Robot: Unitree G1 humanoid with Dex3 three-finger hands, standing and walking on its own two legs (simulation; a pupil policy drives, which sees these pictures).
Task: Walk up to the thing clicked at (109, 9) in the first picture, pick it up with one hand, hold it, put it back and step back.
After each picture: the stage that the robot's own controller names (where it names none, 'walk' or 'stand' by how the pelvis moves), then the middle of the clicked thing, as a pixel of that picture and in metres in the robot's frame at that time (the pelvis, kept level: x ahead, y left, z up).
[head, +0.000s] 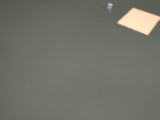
stand; (109, 7) +2.30 -0.49 -0.72
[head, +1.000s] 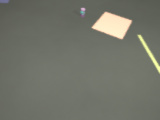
rise first; (82, 12) +2.20 -0.18 -0.72
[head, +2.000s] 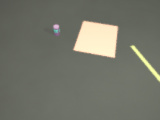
walk; (56, 30) +1.54 +0.15 -0.69
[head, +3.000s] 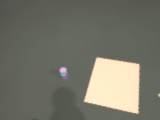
walk; (63, 73) +0.99 +0.23 -0.70
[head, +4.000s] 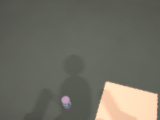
walk; (66, 103) +0.64 +0.19 -0.71
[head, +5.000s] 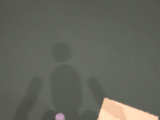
stand; out of the picture +0.48 +0.14 -0.70
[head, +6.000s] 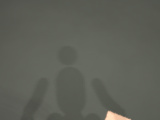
stand; out of the picture +0.43 +0.13 -0.72
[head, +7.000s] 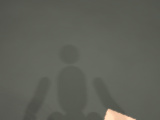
stand; out of the picture +0.44 +0.14 -0.72
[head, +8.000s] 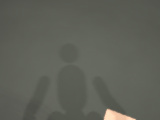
stand; out of the picture +0.43 +0.15 -0.73
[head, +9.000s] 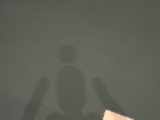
stand; out of the picture +0.43 +0.16 -0.73
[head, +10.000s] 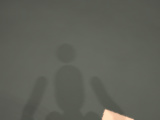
go down; out of the picture +0.42 +0.16 -0.73
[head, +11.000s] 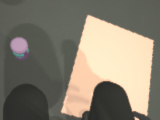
go down; (20, 49) +0.50 +0.21 -0.31
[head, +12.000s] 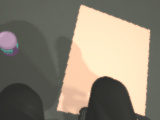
close in; (8, 44) +0.50 +0.23 -0.28
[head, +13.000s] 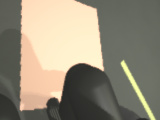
close in; out of the picture +0.48 +0.27 -0.22
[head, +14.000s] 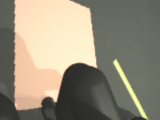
close; out of the picture +0.47 +0.27 -0.23
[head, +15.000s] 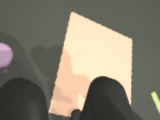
lift; out of the picture +0.39 +0.24 -0.14
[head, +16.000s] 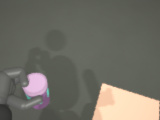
lift; (37, 92) +0.33 +0.14 +0.02
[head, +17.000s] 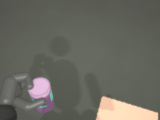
hold; (42, 95) +0.33 +0.14 +0.00
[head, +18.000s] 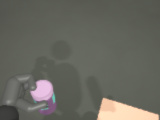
hold; (44, 98) +0.32 +0.13 +0.00
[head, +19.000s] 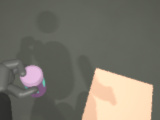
crouch; (34, 82) +0.37 +0.15 -0.05
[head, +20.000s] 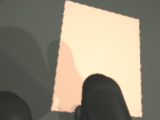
lower; out of the picture +0.50 +0.25 -0.11
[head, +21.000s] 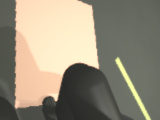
lower; out of the picture +0.45 +0.27 -0.23
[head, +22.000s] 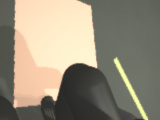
lower; out of the picture +0.45 +0.27 -0.24
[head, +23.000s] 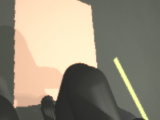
lower; out of the picture +0.45 +0.27 -0.24
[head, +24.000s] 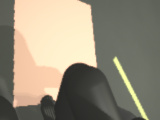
lower; out of the picture +0.45 +0.28 -0.24
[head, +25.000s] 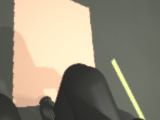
open; out of the picture +0.45 +0.25 -0.24
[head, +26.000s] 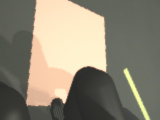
stand; out of the picture +0.45 +0.23 -0.25
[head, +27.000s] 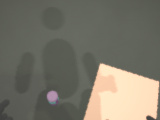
stand; (53, 98) +0.43 +0.14 -0.55
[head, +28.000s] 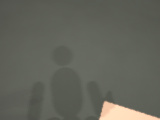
stand; out of the picture +0.40 +0.14 -0.66
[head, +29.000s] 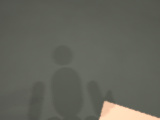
stand; out of the picture +0.40 +0.14 -0.66
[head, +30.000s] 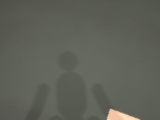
stand; out of the picture +0.42 +0.12 -0.72
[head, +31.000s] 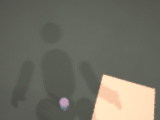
walk; (64, 104) +0.49 +0.10 -0.70
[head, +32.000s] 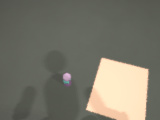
walk; (67, 79) +0.76 +0.12 -0.70
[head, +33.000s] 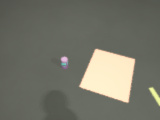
stand; (64, 62) +1.09 +0.17 -0.70
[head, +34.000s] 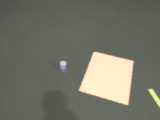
stand; (63, 66) +1.07 +0.17 -0.72
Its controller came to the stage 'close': yes
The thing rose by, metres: 0.71
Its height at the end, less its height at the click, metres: +0.00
